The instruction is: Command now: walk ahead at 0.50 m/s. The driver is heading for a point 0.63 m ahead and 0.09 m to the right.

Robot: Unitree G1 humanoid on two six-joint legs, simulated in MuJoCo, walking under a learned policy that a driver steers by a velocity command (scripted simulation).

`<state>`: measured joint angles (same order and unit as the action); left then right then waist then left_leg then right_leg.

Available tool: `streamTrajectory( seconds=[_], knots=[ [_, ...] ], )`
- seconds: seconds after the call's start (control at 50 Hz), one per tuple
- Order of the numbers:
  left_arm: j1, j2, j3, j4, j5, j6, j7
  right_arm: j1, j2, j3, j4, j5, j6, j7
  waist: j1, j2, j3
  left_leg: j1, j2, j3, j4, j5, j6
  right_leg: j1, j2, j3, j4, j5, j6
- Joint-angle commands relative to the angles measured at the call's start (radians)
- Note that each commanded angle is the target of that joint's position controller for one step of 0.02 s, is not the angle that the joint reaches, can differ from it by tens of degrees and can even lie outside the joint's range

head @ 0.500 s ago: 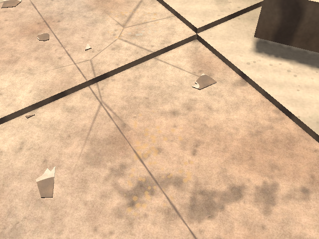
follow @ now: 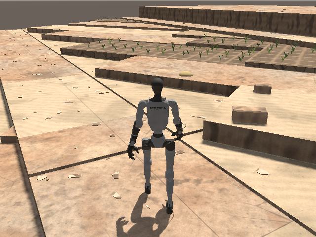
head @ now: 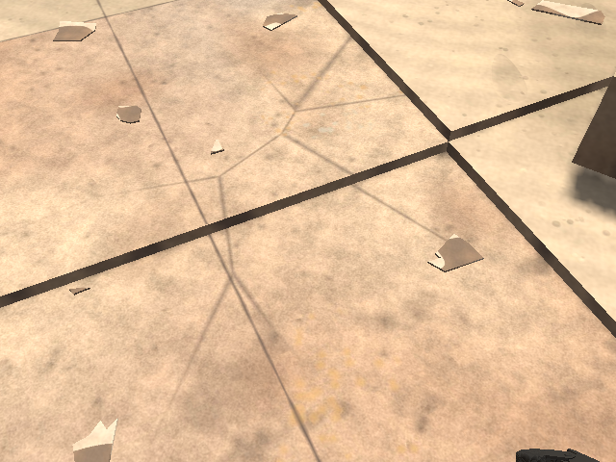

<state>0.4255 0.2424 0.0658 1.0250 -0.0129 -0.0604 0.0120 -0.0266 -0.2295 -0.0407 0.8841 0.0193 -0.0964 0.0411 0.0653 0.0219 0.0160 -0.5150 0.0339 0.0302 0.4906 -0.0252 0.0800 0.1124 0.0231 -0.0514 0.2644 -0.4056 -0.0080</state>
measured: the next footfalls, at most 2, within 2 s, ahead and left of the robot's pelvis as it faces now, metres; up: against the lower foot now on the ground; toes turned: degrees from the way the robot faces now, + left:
left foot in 0.02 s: +0.18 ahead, +0.11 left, +0.00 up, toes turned +2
right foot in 0.56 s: +0.49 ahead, -0.13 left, +0.00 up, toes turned -3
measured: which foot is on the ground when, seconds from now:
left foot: up 0.00-0.00, down 0.02-0.58, up 0.60-1.00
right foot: down 0.00-0.02, up 0.04-0.54, down 0.56-1.00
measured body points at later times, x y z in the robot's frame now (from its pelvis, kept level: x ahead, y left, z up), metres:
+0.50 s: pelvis +0.27 +0.00 +0.01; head +0.30 +0.00 +0.46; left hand +0.49 +0.23 -0.09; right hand +0.23 -0.27 -0.13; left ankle +0.14 +0.11 -0.72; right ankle +0.45 -0.14 -0.70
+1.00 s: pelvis +0.52 -0.03 +0.01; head +0.54 -0.02 +0.46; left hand +0.54 +0.24 -0.13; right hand +0.68 -0.27 -0.10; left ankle +0.66 +0.09 -0.71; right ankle +0.45 -0.13 -0.72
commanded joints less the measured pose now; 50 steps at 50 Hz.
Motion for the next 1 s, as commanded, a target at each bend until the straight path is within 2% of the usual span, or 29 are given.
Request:
streamTrajectory(
  seconds=[0.02, 0.04, 0.06, 0.08, 0.1, 0.12, 0.16, 0.2, 0.24, 0.28, 0.36, 0.44, 0.48, 0.52, 0.54, 0.56, 0.58, 0.6, 0.62, 0.64, 0.66, 0.68, 0.72, 0.76, 0.8, 0.86, 0.92, 0.96, 1.0],
  knots=[
    [-0.035, 0.126, 0.012, -0.07, 0.015, 0.002, 0.006, 0.378, -0.247, -0.086, 0.055, -0.013, -0.01, -0.013, -0.225, -0.026, -0.246, 0.588, 0.115, -0.149, 0.03, -0.016, 0.108, -0.27, -0.165, 0.019, 0.553, 0.699, -0.08],
    [0.089, -0.013, -0.028, -0.075, 0.016, -0.021, -0.009, 0.47, -0.316, -0.101, 0.082, -0.015, -0.003, -0.013, -0.162, 0.238, -0.382, 0.938, 0.35, -0.637, -0.075, -0.203, 0.281, -0.686, 0.032, 0.029, 0.928, 0.026, -0.005],
    [0.032, 0.064, -0.013, -0.067, -0.008, -0.048, -0.013, 0.452, -0.225, -0.073, 0.08, -0.004, -0.001, -0.013, -0.191, 0.185, -0.378, 0.932, 0.345, -0.753, -0.178, -0.303, 0.265, -0.81, 0.017, 0.174, 1.07, -0.168, -0.02],
    [-0.064, 0.128, 0.005, -0.101, -0.035, -0.066, -0.015, 0.356, -0.181, -0.059, 0.062, -0.002, -0.006, -0.017, -0.178, 0.15, -0.226, 0.805, 0.314, -0.6, -0.194, -0.272, 0.216, -0.886, -0.038, 0.167, 1.095, -0.103, -0.039],
    [-0.125, 0.138, 0.007, -0.116, -0.036, -0.071, -0.008, 0.271, -0.15, -0.049, 0.038, -0.009, -0.01, -0.018, -0.146, 0.062, -0.149, 0.653, 0.279, -0.475, -0.216, -0.184, 0.186, -0.856, -0.097, 0.138, 1.05, -0.007, -0.045],
    [-0.157, 0.134, 0.015, -0.12, -0.02, -0.067, 0.0, 0.216, -0.118, -0.04, 0.032, -0.019, -0.013, -0.015, -0.116, 0.023, -0.083, 0.513, 0.245, -0.387, -0.247, -0.094, 0.17, -0.81, -0.13, 0.124, 0.981, 0.053, -0.042],
    [-0.114, 0.093, 0.019, -0.113, -0.008, -0.041, 0.004, 0.201, -0.089, -0.029, 0.043, -0.031, -0.019, -0.01, -0.063, 0.049, -0.062, 0.383, 0.204, -0.3, -0.303, -0.039, 0.158, -0.699, -0.166, 0.129, 0.905, 0.105, -0.04],
    [-0.119, 0.064, 0.017, -0.119, -0.005, -0.023, 0.006, 0.229, -0.119, -0.035, 0.06, -0.024, -0.021, -0.016, -0.049, 0.045, -0.03, 0.329, 0.199, -0.247, -0.349, -0.007, 0.173, -0.701, -0.18, 0.116, 0.831, 0.13, -0.026],
    [-0.194, 0.073, 0.02, -0.147, 0.003, -0.017, 0.009, 0.259, -0.152, -0.042, 0.07, -0.023, -0.02, -0.031, -0.06, 0.027, 0.0, 0.332, 0.198, -0.213, -0.377, 0.019, 0.176, -0.765, -0.186, 0.109, 0.728, 0.223, -0.004],
    [-0.263, 0.069, 0.019, -0.168, 0.007, -0.017, 0.005, 0.287, -0.158, -0.042, 0.078, -0.021, -0.014, -0.042, -0.076, 0.024, 0.014, 0.354, 0.179, -0.17, -0.385, 0.04, 0.157, -0.795, -0.181, 0.101, 0.607, 0.343, 0.006],
    [-0.401, 0.047, 0.006, -0.201, 0.0, -0.024, -0.011, 0.352, -0.165, -0.041, 0.099, -0.009, -0.007, -0.048, -0.12, 0.03, 0.04, 0.379, 0.143, -0.093, -0.388, 0.038, 0.12, -0.745, -0.137, 0.055, 0.384, 0.504, 0.006],
    [-0.509, 0.054, -0.002, -0.241, -0.009, -0.03, -0.032, 0.426, -0.173, -0.045, 0.134, -0.003, 0.01, -0.049, -0.152, 0.031, 0.071, 0.511, 0.194, -0.099, -0.338, 0.045, 0.117, -0.777, -0.116, 0.051, 0.286, 0.461, -0.01],
    [-0.52, 0.07, -0.001, -0.257, -0.01, -0.037, -0.044, 0.432, -0.184, -0.051, 0.143, -0.001, 0.021, -0.053, -0.137, 0.042, 0.07, 0.576, 0.227, -0.11, -0.291, 0.106, 0.104, -0.771, -0.107, 0.053, 0.256, 0.391, -0.034],
    [-0.443, 0.106, 0.014, -0.243, -0.01, -0.042, -0.049, 0.401, -0.2, -0.057, 0.136, 0.0, 0.03, -0.056, -0.08, 0.067, 0.021, 0.596, 0.23, -0.099, -0.198, 0.31, 0.08, -0.636, -0.07, 0.025, 0.232, 0.327, -0.064],
    [-0.321, 0.137, 0.033, -0.206, -0.006, -0.043, -0.046, 0.376, -0.194, -0.055, 0.129, 0.001, 0.035, -0.056, -0.013, 0.063, -0.051, 0.573, 0.193, -0.064, -0.061, 0.46, 0.059, -0.464, -0.036, -0.005, 0.211, 0.338, -0.088],
    [-0.136, 0.193, 0.058, -0.152, 0.0, -0.042, -0.038, 0.371, -0.163, -0.042, 0.115, -0.007, 0.037, -0.056, 0.057, 0.031, -0.174, 0.447, 0.137, -0.023, 0.162, 0.419, 0.028, -0.186, -0.076, 0.04, 0.241, 0.365, -0.129],
    [0.006, 0.289, 0.081, -0.124, 0.02, -0.037, -0.031, 0.458, -0.073, -0.014, 0.094, -0.017, 0.024, -0.05, 0.047, -0.165, -0.332, 0.069, 0.002, 0.034, 0.552, 0.052, -0.04, 0.21, -0.328, 0.432, 0.221, 0.267, -0.261],
    [0.025, 0.252, 0.066, -0.116, 0.007, -0.032, -0.035, 0.469, -0.051, -0.003, 0.104, -0.01, -0.001, -0.043, 0.043, -0.292, -0.41, -0.128, -0.092, -0.076, 0.762, -0.537, -0.054, 0.307, -0.433, 0.776, 0.054, 0.158, -0.336],
    [-0.047, 0.188, 0.043, -0.127, 0.001, -0.034, -0.035, 0.395, -0.147, -0.028, 0.088, 0.016, -0.021, -0.035, 0.041, -0.219, -0.289, -0.23, -0.024, -0.141, 0.855, -0.518, -0.033, 0.214, -0.398, 0.682, 0.037, 0.095, -0.289],
    [-0.129, 0.151, 0.032, -0.15, 0.004, -0.036, -0.033, 0.319, -0.162, -0.031, 0.068, 0.028, -0.03, -0.034, 0.022, -0.16, -0.178, -0.245, 0.029, -0.113, 0.842, -0.433, -0.018, 0.07, -0.36, 0.533, 0.02, 0.141, -0.253],
    [-0.197, 0.128, 0.023, -0.158, 0.013, -0.038, -0.036, 0.282, -0.15, -0.034, 0.063, 0.02, -0.029, -0.041, -0.01, -0.092, -0.101, -0.21, 0.071, -0.093, 0.774, -0.349, -0.018, -0.081, -0.321, 0.429, -0.018, 0.212, -0.234],
    [-0.236, 0.096, 0.013, -0.162, 0.022, -0.044, -0.039, 0.281, -0.146, -0.042, 0.067, 0.007, -0.017, -0.047, -0.044, -0.09, -0.064, -0.149, 0.104, -0.099, 0.708, -0.298, -0.019, -0.183, -0.284, 0.357, -0.05, 0.275, -0.215],
    [-0.246, 0.092, 0.01, -0.154, 0.025, -0.049, -0.043, 0.317, -0.1, -0.04, 0.077, 0.0, 0.011, -0.052, -0.082, -0.101, -0.04, -0.065, 0.114, -0.093, 0.646, -0.265, -0.032, -0.285, -0.263, 0.285, -0.094, 0.407, -0.219],
    [-0.223, 0.117, 0.013, -0.134, 0.029, -0.053, -0.035, 0.313, -0.087, -0.041, 0.071, -0.011, 0.025, -0.059, -0.104, -0.083, -0.023, -0.059, 0.103, -0.076, 0.576, -0.233, -0.06, -0.32, -0.254, 0.194, -0.085, 0.705, -0.234],
    [-0.214, 0.129, 0.013, -0.122, 0.03, -0.046, -0.021, 0.262, -0.079, -0.038, 0.05, -0.024, 0.028, -0.06, -0.104, -0.081, -0.022, -0.06, 0.092, -0.061, 0.434, -0.135, -0.082, -0.325, -0.227, 0.112, -0.067, 0.861, -0.219],
    [-0.187, 0.139, 0.01, -0.103, 0.026, -0.033, -0.008, 0.16, -0.056, -0.024, 0.027, -0.023, 0.029, -0.05, -0.067, -0.095, -0.039, 0.039, 0.048, -0.026, 0.204, 0.05, -0.083, -0.334, -0.177, 0.033, -0.052, 0.862, -0.18],
    [-0.155, 0.145, 0.009, -0.072, 0.018, -0.019, -0.003, 0.106, -0.076, -0.024, 0.015, -0.019, 0.033, -0.044, -0.046, -0.101, -0.047, 0.073, 0.026, -0.039, 0.105, 0.09, -0.078, -0.266, -0.202, 0.055, -0.024, 0.801, -0.179],
    [-0.163, 0.144, 0.01, -0.058, 0.011, -0.01, 0.0, 0.09, -0.097, -0.027, 0.008, -0.025, 0.03, -0.041, -0.051, -0.106, -0.044, 0.079, 0.02, -0.049, 0.063, 0.031, -0.058, -0.219, -0.225, 0.083, 0.03, 0.782, -0.171],
    [-0.184, 0.137, 0.008, -0.051, 0.001, 0.001, 0.005, 0.155, -0.123, -0.038, 0.033, -0.035, 0.022, -0.039, -0.097, -0.085, -0.067, 0.182, 0.003, -0.039, -0.051, 0.09, -0.029, -0.2, -0.202, 0.092, 0.132, 0.718, -0.132]
  ],
)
